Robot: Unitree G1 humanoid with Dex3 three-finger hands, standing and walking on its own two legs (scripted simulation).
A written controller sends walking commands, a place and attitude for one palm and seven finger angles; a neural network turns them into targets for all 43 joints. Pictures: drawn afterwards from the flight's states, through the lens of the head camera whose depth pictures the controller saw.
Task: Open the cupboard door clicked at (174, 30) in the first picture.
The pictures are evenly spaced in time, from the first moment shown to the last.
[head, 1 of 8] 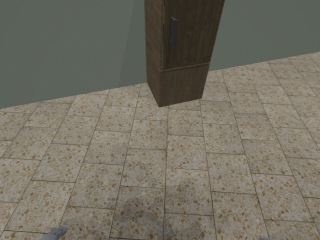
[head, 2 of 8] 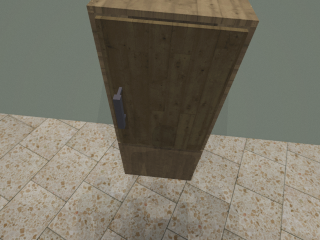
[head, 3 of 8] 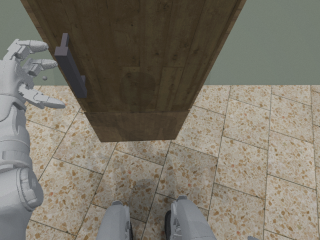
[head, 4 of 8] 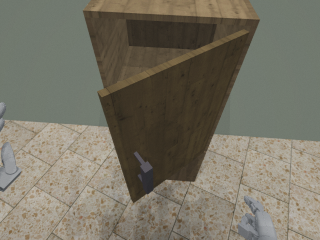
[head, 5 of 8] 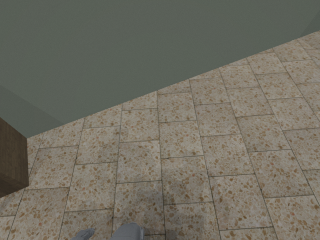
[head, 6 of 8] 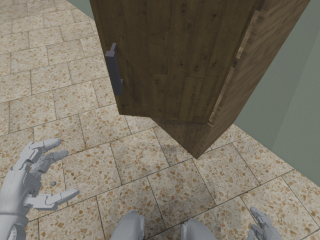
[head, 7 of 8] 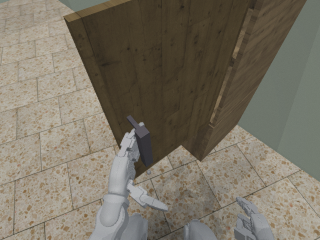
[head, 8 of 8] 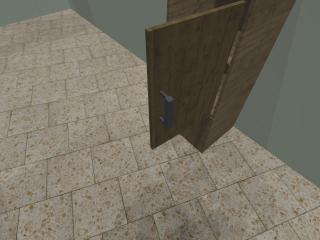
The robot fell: no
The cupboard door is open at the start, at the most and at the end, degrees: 0 84 84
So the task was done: yes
